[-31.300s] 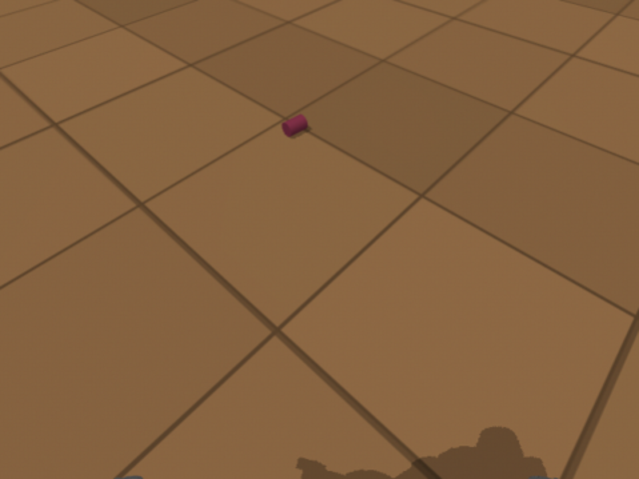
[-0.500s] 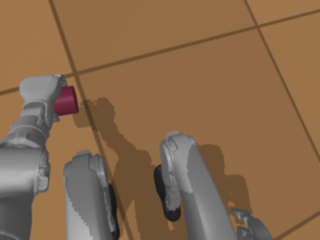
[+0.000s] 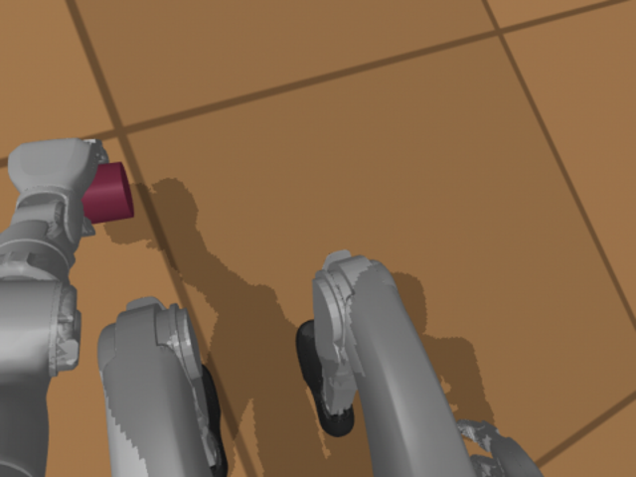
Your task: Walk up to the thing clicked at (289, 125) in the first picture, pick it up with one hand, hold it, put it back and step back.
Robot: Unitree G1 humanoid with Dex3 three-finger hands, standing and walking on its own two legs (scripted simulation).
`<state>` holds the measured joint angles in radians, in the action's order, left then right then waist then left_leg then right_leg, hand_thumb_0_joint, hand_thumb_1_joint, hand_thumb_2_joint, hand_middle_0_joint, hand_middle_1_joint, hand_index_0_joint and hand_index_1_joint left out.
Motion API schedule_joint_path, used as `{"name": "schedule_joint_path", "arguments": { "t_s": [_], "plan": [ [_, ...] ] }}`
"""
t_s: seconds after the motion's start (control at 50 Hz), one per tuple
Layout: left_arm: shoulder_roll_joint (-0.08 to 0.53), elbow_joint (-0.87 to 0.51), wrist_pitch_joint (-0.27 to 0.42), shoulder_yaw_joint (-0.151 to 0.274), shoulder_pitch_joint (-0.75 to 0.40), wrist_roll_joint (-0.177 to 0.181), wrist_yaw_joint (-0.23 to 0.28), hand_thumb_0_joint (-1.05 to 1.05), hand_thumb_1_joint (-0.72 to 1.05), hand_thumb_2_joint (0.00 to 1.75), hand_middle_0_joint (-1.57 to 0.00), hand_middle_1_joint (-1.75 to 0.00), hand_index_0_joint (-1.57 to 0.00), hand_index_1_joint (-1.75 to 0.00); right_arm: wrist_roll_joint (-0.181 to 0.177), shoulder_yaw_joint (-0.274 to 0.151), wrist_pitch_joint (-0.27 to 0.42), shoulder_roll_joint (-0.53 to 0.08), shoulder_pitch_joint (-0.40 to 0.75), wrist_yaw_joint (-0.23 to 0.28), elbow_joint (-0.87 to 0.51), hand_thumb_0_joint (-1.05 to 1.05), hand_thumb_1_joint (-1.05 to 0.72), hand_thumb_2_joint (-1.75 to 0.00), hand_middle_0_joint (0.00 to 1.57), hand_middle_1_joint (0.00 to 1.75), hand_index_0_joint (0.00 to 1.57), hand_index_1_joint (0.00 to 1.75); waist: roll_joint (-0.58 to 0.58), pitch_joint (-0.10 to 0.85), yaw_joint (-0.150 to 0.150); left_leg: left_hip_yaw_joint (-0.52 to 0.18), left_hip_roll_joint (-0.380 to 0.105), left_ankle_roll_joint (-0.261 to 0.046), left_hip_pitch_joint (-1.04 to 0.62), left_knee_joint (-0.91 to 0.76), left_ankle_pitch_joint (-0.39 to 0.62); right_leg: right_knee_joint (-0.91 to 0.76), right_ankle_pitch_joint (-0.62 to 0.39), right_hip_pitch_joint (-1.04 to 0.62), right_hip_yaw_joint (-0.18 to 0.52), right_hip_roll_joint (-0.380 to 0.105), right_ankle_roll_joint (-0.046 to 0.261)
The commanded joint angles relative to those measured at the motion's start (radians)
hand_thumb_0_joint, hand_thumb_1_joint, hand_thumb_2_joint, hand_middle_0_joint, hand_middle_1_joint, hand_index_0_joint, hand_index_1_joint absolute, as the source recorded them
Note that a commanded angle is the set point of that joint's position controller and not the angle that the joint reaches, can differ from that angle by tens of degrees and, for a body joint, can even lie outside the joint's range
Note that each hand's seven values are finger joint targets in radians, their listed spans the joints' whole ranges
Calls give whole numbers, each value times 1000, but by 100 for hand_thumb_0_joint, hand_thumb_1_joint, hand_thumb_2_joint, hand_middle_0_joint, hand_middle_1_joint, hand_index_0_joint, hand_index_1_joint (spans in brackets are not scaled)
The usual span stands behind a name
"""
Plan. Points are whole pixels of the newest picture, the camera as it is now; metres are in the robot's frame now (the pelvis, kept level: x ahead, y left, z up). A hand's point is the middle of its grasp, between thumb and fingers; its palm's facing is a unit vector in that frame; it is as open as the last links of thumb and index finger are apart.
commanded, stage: lower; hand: left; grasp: from above
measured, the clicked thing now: (82, 196) +0.48 +0.22 -0.21
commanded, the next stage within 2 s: rest in 0.14 s
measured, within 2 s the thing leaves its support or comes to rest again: neither
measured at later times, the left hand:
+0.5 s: hand (89, 199) +0.48 +0.22 -0.24, palm faces -0.46 -0.06 -0.89, open 10.5 cm
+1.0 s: hand (97, 202) +0.49 +0.22 -0.27, palm faces -0.45 -0.07 -0.89, open 10.5 cm
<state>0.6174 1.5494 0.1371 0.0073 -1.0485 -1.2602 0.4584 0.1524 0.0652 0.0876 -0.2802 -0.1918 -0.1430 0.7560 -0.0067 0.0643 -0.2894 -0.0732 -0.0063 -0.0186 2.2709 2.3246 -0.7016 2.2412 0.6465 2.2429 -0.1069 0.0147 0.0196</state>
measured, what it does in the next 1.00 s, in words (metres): stands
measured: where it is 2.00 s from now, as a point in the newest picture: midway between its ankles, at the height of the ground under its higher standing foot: (269, 420)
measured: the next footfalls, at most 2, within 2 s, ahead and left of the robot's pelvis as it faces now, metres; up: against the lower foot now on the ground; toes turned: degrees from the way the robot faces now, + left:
none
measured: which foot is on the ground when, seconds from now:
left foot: down 0.00-1.00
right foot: down 0.00-1.00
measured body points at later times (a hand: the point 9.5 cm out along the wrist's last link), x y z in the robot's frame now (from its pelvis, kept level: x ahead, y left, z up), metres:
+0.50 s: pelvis +0.00 +0.00 -0.04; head +0.27 +0.05 +0.32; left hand +0.50 +0.22 -0.19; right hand +0.01 -0.26 -0.13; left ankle +0.07 +0.12 -0.32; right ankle +0.10 -0.11 -0.32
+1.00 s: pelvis +0.00 +0.00 -0.05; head +0.28 +0.07 +0.30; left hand +0.51 +0.22 -0.22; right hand -0.02 -0.26 -0.12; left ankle +0.07 +0.12 -0.32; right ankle +0.10 -0.11 -0.32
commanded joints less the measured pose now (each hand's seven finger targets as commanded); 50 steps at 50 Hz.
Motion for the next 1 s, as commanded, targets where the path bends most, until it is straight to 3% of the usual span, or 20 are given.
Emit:
{"name": "schedule_joint_path", "arguments": {
  "t_s": [0.0,0.02,0.14,0.16,0.2,0.22,0.26,0.28,0.3,0.34,0.4,0.46,0.5,0.58,0.6,0.66,0.82,0.88,0.9,0.98],
  "plan": [
    [240,-191,16,36,-405,2,55,0,66,83,-109,-54,-106,-57,7,-69,21,-245,-240,1,6,0,-90,-90,20,30,20,30,-265,672,-47,40,26,-20,-456,-190,181,-203,-214,-377,-31,29,17],
    [259,-178,19,38,-401,2,62,0,65,84,-110,-55,-107,-58,5,-70,17,-249,-233,3,7,0,-91,-90,20,30,20,30,-299,695,-21,41,26,-18,-461,-194,180,-199,-213,-393,-31,31,22],
    [244,-126,16,57,-363,-22,94,0,69,84,-111,-55,-108,-58,20,-64,27,-264,-239,-15,3,0,-90,-90,20,30,20,30,-316,686,-46,26,23,-9,-478,-174,210,-162,-241,-358,-54,28,22],
    [221,-125,13,36,-377,-25,92,0,70,82,-111,-55,-109,-58,26,-57,29,-252,-238,-22,6,0,-90,-90,20,30,20,30,-339,684,-60,29,21,-8,-493,-162,215,-158,-247,-356,-54,33,23],
    [227,-66,7,29,-364,-16,103,0,68,83,-110,-57,-107,-59,24,-52,32,-260,-222,-26,-1,0,-90,-90,20,30,20,30,-330,665,-55,32,23,-15,-440,-158,181,-163,-221,-363,-51,36,22],
    [276,-155,17,57,-440,-5,110,0,69,80,-110,-57,-108,-59,32,-51,37,-259,-227,-31,4,0,-91,-90,20,30,20,30,-316,676,-65,34,21,-19,-415,-141,167,-157,-214,-375,-52,37,19],
    [266,-68,2,45,-344,-10,111,0,67,82,-109,-53,-107,-55,25,-45,33,-259,-223,-33,3,0,-90,-90,20,30,20,30,-302,671,-38,39,19,-22,-397,-137,176,-162,-219,-396,-48,42,17],
    [233,-41,-1,36,-339,-7,112,0,67,80,-109,-51,-106,-53,26,-38,36,-261,-222,-34,-1,0,-89,-90,20,30,20,30,-282,666,-63,32,21,-22,-397,-135,180,-159,-223,-390,-52,40,14],
    [266,-135,14,43,-421,0,114,0,67,77,-108,-52,-106,-54,30,-41,39,-261,-229,-36,8,0,-90,-90,20,30,20,30,-309,670,-74,25,17,-19,-407,-131,179,-147,-225,-378,-59,43,18],
    [263,-58,12,47,-382,-15,111,0,64,77,-106,-51,-104,-53,34,-34,50,-270,-238,-43,8,0,-90,-90,20,30,20,30,-311,613,-82,17,19,-14,-405,-122,176,-129,-216,-330,-68,35,20],
    [343,-52,22,119,-340,-28,122,0,64,75,-105,-51,-104,-53,40,-39,53,-297,-250,-48,2,0,-89,-90,20,30,20,30,-301,621,-78,17,18,-16,-389,-113,202,-124,-240,-366,-74,38,17],
    [291,-59,27,88,-345,-22,134,0,65,77,-106,-53,-105,-55,39,-28,53,-279,-230,-55,-13,0,-90,-90,20,30,20,30,-324,657,-79,16,15,-13,-407,-109,226,-125,-268,-392,-77,47,17],
    [320,-34,35,97,-363,-22,133,0,67,77,-106,-55,-105,-56,50,-20,67,-292,-240,-65,-11,0,-90,-90,20,30,20,30,-302,603,-109,16,15,-21,-366,-74,208,-121,-260,-380,-79,45,10],
    [374,-41,46,130,-337,-37,148,0,71,75,-109,-53,-108,-55,53,-17,67,-306,-247,-66,-2,0,-90,-90,20,30,20,30,-358,626,-93,2,11,-8,-408,-89,232,-104,-268,-375,-93,45,17],
    [329,-20,48,100,-351,-41,145,0,69,77,-108,-53,-107,-55,58,-14,74,-301,-237,-72,-7,0,-90,-90,20,30,20,30,-346,579,-115,0,9,-8,-400,-69,212,-99,-257,-343,-96,46,18],
    [351,-9,56,117,-372,-41,163,0,70,75,-108,-53,-107,-54,67,-5,86,-311,-237,-80,-5,0,-89,-90,20,30,20,30,-351,558,-128,-7,9,-9,-388,-68,188,-97,-238,-332,-105,43,16],
    [403,8,55,135,-325,-45,192,0,75,74,-111,-54,-110,-55,74,5,111,-332,-233,-105,-2,0,-90,-90,20,30,20,30,-374,576,-116,-11,5,-6,-396,-60,223,-93,-277,-379,-110,53,12],
    [405,-2,50,130,-334,-45,201,0,75,74,-113,-52,-111,-53,75,7,113,-334,-231,-110,-1,0,-90,-90,20,30,20,30,-381,578,-121,-10,4,-9,-390,-58,219,-104,-280,-389,-108,58,10],
    [382,21,50,115,-357,-45,198,0,75,72,-111,-52,-111,-53,77,11,117,-335,-233,-115,-2,0,-90,-90,20,30,20,30,-379,549,-145,-15,2,-8,-387,-49,212,-93,-274,-362,-113,51,11],
    [417,26,45,130,-338,-45,206,0,75,69,-111,-51,-110,-51,74,14,126,-354,-234,-122,-2,0,-90,-90,20,30,20,30,-394,545,-136,-31,-1,-1,-409,-65,228,-85,-281,-357,-122,54,14]
  ]
}}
